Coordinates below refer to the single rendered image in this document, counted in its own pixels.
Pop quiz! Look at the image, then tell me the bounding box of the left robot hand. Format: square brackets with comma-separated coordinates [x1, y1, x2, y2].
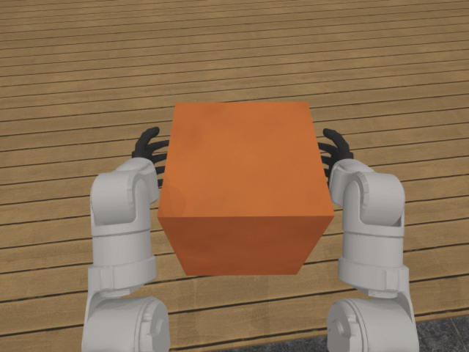
[132, 127, 169, 187]

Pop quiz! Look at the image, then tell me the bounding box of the left robot upper arm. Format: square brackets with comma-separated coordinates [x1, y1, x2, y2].
[83, 296, 171, 352]

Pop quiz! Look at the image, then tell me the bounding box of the right robot hand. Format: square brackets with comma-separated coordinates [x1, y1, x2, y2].
[317, 128, 354, 189]

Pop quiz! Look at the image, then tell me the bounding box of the left robot forearm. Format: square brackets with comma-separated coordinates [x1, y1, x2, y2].
[81, 158, 160, 352]

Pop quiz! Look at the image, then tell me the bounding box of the carton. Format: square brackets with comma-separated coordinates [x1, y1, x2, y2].
[157, 102, 335, 276]

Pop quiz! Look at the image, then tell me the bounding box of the right robot forearm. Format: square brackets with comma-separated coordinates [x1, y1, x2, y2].
[329, 158, 419, 350]

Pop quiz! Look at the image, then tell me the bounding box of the right robot upper arm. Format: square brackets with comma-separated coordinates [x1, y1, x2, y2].
[327, 298, 419, 352]

